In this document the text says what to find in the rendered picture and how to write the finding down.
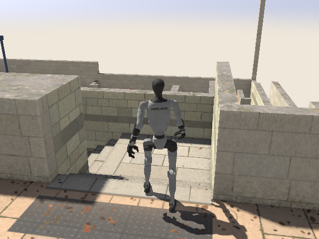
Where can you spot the stairs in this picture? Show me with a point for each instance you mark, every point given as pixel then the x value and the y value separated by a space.
pixel 97 157
pixel 142 179

